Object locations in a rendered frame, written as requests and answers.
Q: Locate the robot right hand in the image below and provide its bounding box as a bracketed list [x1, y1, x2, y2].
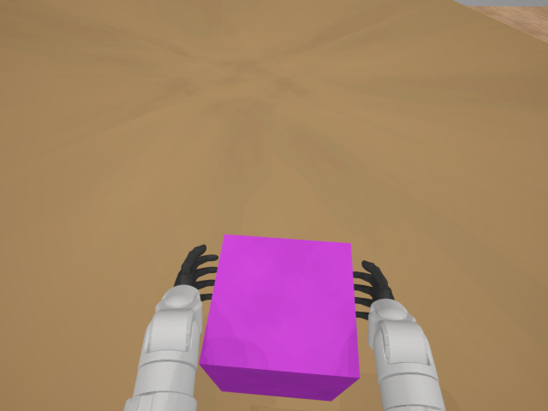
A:
[353, 260, 395, 320]

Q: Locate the robot right forearm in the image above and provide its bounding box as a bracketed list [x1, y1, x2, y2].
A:
[368, 299, 446, 411]

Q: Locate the carton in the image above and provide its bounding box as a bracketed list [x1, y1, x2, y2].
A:
[199, 235, 360, 402]

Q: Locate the robot left forearm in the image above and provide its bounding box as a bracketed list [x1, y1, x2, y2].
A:
[123, 285, 202, 411]

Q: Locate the robot left hand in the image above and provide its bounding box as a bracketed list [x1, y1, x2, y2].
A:
[174, 244, 218, 301]

